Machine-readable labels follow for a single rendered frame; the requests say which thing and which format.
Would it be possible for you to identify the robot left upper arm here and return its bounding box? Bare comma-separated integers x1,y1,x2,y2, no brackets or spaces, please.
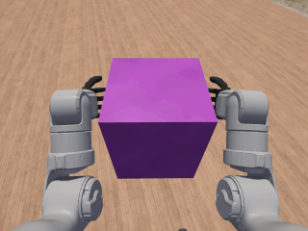
11,175,103,231

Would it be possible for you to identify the robot right upper arm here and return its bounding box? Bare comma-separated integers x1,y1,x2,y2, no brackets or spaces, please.
216,175,308,231

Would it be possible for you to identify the carton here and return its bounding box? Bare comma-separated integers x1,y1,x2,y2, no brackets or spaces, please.
98,58,218,179

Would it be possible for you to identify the right robot hand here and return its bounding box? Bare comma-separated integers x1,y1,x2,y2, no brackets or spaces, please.
208,76,231,120

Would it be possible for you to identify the robot left forearm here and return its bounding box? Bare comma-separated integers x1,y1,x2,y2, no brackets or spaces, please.
41,89,98,213

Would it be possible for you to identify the left robot hand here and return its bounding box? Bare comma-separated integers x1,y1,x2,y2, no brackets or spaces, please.
82,75,106,119

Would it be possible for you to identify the robot right forearm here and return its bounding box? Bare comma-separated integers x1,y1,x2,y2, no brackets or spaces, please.
216,90,280,212

